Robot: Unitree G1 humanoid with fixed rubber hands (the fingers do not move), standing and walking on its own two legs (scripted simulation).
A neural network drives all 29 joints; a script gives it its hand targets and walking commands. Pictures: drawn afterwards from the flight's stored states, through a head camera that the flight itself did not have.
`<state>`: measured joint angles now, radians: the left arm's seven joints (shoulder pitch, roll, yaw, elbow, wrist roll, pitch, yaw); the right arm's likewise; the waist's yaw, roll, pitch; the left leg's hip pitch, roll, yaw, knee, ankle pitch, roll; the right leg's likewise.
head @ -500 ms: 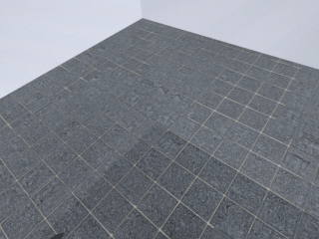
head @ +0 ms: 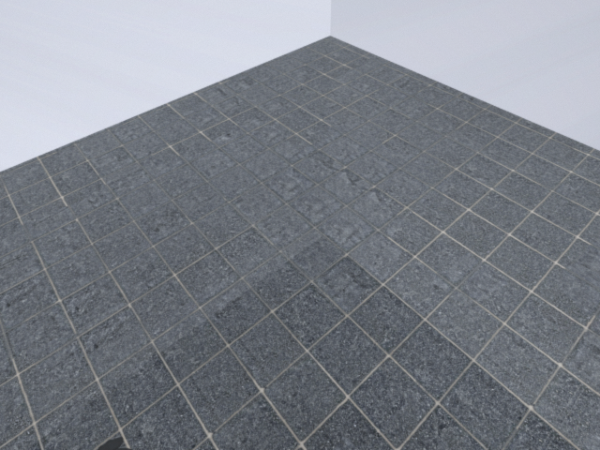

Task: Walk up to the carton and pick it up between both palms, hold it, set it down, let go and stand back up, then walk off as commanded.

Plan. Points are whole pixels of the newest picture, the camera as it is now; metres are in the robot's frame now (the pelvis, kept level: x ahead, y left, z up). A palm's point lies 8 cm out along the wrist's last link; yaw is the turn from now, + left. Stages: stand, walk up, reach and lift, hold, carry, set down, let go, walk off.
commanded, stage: walk up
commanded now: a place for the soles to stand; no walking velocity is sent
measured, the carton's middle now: out of the picture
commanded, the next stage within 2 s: none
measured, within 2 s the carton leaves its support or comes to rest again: neither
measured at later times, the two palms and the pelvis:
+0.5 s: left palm out of the picture +0.08 +0.31 -0.12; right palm out of the picture +0.15 -0.28 -0.10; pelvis +0.03 +0.00 -0.01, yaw +16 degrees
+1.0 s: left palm out of the picture -0.03 +0.25 -0.07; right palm (493, 393) +0.24 -0.27 -0.12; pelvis +0.04 -0.07 +0.01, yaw +34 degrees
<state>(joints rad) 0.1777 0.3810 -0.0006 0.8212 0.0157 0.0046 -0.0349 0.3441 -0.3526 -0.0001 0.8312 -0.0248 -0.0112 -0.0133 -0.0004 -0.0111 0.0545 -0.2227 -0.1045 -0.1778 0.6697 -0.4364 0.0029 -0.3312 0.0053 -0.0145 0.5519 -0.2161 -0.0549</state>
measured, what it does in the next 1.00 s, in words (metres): steps on the spot, turning left: left foot, then right foot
